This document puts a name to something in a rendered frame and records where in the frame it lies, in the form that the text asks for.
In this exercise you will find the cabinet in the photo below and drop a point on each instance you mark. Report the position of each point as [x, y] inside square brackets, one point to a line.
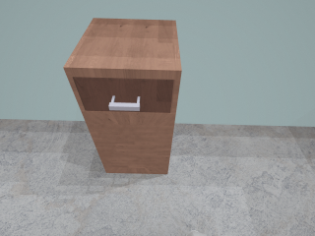
[129, 142]

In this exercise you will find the drawer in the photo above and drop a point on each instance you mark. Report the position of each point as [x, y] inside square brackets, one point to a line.
[155, 94]

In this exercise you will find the handle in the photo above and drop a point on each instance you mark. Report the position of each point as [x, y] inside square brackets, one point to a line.
[124, 106]

